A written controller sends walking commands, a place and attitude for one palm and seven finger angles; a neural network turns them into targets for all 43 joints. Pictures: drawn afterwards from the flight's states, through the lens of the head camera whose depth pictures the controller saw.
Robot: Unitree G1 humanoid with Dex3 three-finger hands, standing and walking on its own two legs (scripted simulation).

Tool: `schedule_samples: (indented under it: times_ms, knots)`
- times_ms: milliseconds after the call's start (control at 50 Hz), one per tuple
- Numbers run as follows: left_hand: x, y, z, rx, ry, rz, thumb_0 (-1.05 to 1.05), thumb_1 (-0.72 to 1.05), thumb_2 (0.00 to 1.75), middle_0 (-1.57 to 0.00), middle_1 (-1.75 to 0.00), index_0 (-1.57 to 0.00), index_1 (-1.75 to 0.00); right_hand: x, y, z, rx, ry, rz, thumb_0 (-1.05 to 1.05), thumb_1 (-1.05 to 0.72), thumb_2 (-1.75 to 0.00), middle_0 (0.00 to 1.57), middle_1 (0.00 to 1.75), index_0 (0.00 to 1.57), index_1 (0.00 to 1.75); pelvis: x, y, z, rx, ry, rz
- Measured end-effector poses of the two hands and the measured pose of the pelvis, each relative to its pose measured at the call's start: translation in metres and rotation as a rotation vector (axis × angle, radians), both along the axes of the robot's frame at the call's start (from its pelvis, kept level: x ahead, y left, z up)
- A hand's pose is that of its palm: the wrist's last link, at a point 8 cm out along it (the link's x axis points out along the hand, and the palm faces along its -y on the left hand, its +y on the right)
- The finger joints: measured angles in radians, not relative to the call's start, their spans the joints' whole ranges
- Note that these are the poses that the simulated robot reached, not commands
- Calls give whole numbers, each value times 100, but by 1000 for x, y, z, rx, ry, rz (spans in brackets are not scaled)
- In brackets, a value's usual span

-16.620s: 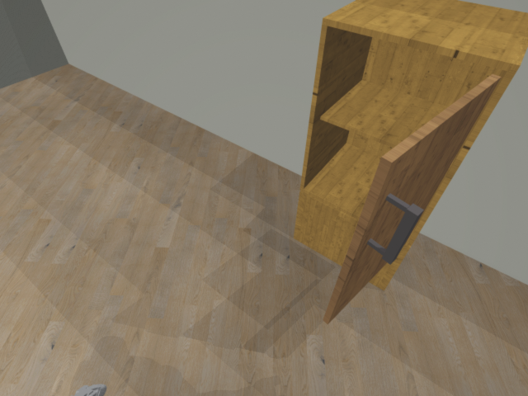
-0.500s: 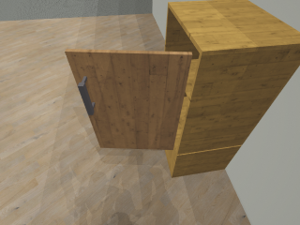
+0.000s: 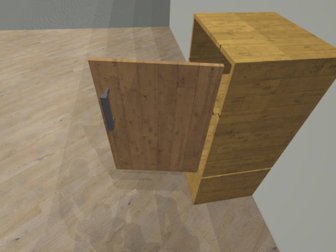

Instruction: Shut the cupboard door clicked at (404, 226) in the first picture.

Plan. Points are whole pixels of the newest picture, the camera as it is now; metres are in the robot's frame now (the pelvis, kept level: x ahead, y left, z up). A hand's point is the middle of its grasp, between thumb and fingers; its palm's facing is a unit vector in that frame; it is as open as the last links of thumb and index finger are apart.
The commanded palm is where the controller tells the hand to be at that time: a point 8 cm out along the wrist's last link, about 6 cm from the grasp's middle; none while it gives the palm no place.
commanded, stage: look again from close up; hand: left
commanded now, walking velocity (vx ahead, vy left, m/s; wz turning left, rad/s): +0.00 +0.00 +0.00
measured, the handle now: (109, 109) +0.56 +0.24 +0.01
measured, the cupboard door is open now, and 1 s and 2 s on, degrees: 79 79 79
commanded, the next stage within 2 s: shuffle to correct the standing spot in 0.02 s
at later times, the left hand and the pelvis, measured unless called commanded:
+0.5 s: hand out of the picture -0.03 +0.18 -0.18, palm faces +0.08 -0.98 -0.16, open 7.4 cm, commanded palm none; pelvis +0.04 +0.03 -0.01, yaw +0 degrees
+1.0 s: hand (102, 220) +0.25 +0.21 -0.17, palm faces +0.03 -0.97 -0.25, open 7.3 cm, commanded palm none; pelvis +0.14 +0.02 -0.01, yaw +2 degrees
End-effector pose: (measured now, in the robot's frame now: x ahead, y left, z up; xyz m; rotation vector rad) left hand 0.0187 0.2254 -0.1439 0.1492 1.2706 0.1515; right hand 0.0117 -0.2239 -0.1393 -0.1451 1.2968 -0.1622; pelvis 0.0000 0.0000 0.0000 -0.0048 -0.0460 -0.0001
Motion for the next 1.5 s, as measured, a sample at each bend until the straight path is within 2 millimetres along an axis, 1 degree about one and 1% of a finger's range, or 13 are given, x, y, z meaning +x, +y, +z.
schedule_samples:
  times_ms: [180, 320, 440, 560, 660, 860, 960, 1100, 1180, 1240, 1320, 1420, 1500]
  knots:
    - [-32, 8, -3, -14, 93, 7, 0, 91, 90, -20, -30, -20, -29, -20, 18, 0, 18, 60, -12, 1, -91, -90, 20, 30, 20, 30, -5, 13, 1, 3, 7, -5]
    - [-51, 9, -2, -28, 162, 28, 0, 91, 90, -20, -30, -20, -29, -29, 24, -4, 27, 117, -27, 1, -91, -90, 20, 30, 20, 30, 6, 19, 1, -5, 13, -6]
    - [-54, 7, -5, -37, 205, 68, 0, 91, 90, -20, -30, -20, -29, -19, 23, -8, 19, 142, -30, 1, -91, -90, 20, 30, 20, 30, 24, 21, -5, -8, 22, -4]
    - [-40, 11, -14, -64, 250, 90, 0, 91, 90, -20, -30, -20, -29, 9, 32, -8, -5, 129, -31, 1, -91, -90, 20, 30, 20, 29, 52, 32, -10, -11, 37, -11]
    - [12, 19, -13, -60, 236, 22, 1, 91, 90, -20, -30, -20, -29, 22, 47, -5, -6, 97, -68, 0, -91, -90, 20, 30, 20, 29, 77, 38, -7, -15, 32, -31]
    - [189, 39, 7, 50, -87, -43, 2, 95, 90, -20, -30, -20, -29, 12, 60, -8, 75, 315, -93, 0, -90, -90, 20, 30, 20, 30, 127, 24, -8, -3, 26, 8]
    - [221, 34, 11, 73, -167, -34, 1, 93, 90, -20, -30, -20, -29, 52, 38, -20, 43, 297, -98, 1, -90, -90, 20, 30, 20, 30, 140, 22, -13, -5, 10, 39]
    - [203, 32, -2, 12, -104, -33, 0, 91, 90, -20, -30, -20, -29, 136, 27, -15, -14, 68, -40, 0, -91, -90, 20, 30, 20, 29, 126, 38, -12, 0, 7, 31]
    - [186, 54, -16, -11, -96, -8, 0, 92, 90, -21, -30, -20, -29, 160, 39, -9, -50, -48, -9, 0, -91, -90, 20, 30, 20, 29, 117, 56, -20, -13, 3, 25]
    - [169, 72, -22, -22, -66, 14, 0, 92, 90, -20, -30, -20, -29, 160, 55, -2, -59, -83, 6, 0, -91, -90, 20, 30, 20, 29, 112, 68, -20, -10, -2, 19]
    - [140, 88, -11, -24, -12, 52, 0, 92, 90, -20, -30, -20, -29, 151, 73, 10, -59, -46, 35, 0, -92, -90, 20, 30, 20, 29, 112, 78, -5, -20, 23, 28]
    - [97, 98, -3, -19, 101, 60, 0, 91, 90, -20, -30, -20, -29, 146, 77, 19, -62, -33, 26, 1, -93, -90, 20, 30, 20, 30, 114, 84, 5, -23, 54, 6]
    - [80, 96, 0, -16, 183, 34, 1, 91, 90, -20, -30, -20, -29, 130, 74, 20, -65, -18, -8, 1, -92, -90, 21, 30, 21, 30, 110, 82, 8, -22, 65, -10]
